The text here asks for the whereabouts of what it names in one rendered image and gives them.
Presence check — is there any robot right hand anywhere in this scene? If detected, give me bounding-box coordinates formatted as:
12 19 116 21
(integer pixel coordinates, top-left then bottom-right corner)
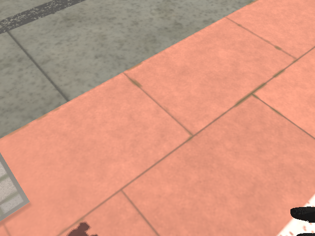
290 206 315 236

